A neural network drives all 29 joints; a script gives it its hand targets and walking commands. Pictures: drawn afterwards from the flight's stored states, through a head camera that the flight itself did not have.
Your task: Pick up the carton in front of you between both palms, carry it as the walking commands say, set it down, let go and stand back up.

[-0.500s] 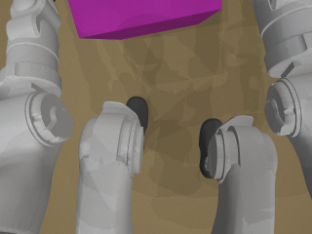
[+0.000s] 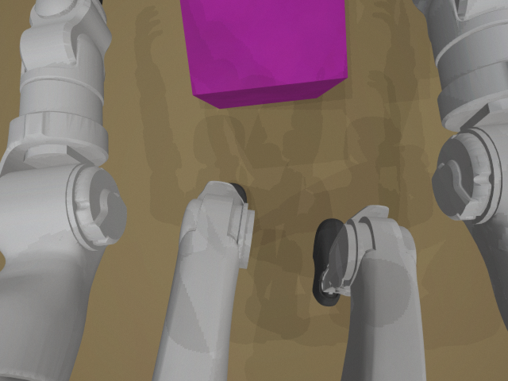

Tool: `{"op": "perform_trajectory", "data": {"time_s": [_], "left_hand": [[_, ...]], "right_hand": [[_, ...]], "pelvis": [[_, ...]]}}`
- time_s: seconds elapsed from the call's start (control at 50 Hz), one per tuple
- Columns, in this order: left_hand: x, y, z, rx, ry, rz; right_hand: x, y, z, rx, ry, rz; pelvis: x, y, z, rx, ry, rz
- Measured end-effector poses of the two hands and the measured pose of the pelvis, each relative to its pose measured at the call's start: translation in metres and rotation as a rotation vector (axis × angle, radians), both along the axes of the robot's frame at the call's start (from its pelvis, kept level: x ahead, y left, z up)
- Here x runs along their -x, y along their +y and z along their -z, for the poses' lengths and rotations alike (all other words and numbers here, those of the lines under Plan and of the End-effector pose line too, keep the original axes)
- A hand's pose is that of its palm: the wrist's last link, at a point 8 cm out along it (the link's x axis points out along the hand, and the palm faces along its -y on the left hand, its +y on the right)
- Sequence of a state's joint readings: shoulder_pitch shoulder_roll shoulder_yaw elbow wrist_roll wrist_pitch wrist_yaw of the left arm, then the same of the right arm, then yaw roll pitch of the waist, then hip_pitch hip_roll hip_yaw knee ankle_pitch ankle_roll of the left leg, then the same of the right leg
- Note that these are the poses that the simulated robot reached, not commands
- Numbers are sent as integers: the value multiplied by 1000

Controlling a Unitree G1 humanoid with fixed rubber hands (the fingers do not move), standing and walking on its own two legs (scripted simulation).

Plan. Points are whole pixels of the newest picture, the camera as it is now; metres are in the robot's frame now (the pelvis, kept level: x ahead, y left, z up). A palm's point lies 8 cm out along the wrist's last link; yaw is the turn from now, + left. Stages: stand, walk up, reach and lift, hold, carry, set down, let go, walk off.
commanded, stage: set down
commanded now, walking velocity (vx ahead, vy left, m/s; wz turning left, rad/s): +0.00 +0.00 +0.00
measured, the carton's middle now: (262, 35) +0.56 +0.11 -0.31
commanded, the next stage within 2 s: let go in 0.64 s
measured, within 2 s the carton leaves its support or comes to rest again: neither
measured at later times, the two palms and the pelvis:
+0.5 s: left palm out of the picture +0.52 +0.31 +0.04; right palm out of the picture +0.62 -0.07 +0.03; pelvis +0.03 +0.00 +0.13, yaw +0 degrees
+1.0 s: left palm out of the picture +0.45 +0.30 +0.14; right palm out of the picture +0.51 -0.10 +0.14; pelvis +0.06 +0.02 +0.26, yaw +0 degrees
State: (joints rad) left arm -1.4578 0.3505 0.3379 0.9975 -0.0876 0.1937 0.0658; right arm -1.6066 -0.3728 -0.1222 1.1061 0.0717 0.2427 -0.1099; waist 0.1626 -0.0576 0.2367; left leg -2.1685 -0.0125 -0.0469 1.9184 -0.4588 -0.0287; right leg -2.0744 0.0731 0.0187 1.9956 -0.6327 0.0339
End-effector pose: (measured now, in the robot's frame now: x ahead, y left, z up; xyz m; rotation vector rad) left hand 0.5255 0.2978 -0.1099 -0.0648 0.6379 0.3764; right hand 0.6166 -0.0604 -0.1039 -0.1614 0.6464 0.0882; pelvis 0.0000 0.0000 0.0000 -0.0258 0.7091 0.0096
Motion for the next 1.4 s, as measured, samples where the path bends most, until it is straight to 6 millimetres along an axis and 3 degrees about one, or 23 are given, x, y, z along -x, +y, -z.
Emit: {"op": "perform_trajectory", "data": {"time_s": [0.26,0.6,0.74,0.86,1.0,1.16,1.4], "left_hand": [[-2,8,-70,-19,-5,-2],[3,14,-177,-14,-17,9],[8,12,-208,-27,3,44],[29,5,-223,-63,64,151],[77,5,-254,-97,143,262],[130,8,-295,-92,158,284],[214,-24,-345,-79,175,270]], "right_hand": [[-4,-10,-63,-1,-18,3],[-3,-12,-170,-3,-15,-10],[5,-16,-202,7,-4,0],[41,-28,-218,58,16,54],[106,-44,-244,93,49,106],[152,-58,-282,92,61,96],[224,-104,-327,81,92,76]], "pelvis": [[-14,3,-59,1,106,1],[-30,6,-155,5,132,-11],[-36,8,-190,9,116,-12],[-46,14,-221,18,78,-12],[-62,24,-255,14,-27,-10],[-79,31,-282,4,-164,-20],[-107,20,-316,-23,-399,-38]]}}
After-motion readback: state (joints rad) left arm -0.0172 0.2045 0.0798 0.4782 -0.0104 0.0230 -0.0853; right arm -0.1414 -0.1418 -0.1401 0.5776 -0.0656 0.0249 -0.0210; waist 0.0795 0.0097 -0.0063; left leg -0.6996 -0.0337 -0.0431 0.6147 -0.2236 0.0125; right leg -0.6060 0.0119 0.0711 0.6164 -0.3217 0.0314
